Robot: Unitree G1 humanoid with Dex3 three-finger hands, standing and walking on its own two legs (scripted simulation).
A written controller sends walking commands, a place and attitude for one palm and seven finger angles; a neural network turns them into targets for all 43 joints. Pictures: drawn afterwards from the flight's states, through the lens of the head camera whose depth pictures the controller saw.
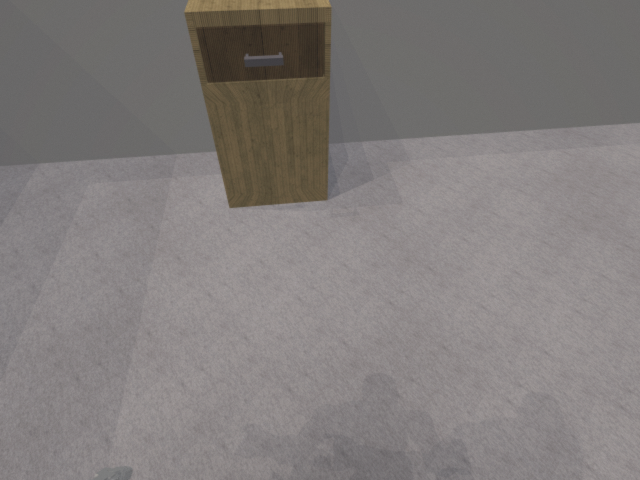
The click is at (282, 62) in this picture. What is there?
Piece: drawer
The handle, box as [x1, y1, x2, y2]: [244, 52, 283, 66]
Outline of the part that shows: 281,52 279,52 278,55 249,56 248,54 246,54 244,57 245,66 283,64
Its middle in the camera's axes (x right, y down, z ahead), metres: -0.20 -0.61 +1.32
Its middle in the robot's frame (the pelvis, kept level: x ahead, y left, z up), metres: +1.38 +0.26 -0.07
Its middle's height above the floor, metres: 0.70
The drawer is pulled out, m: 0.00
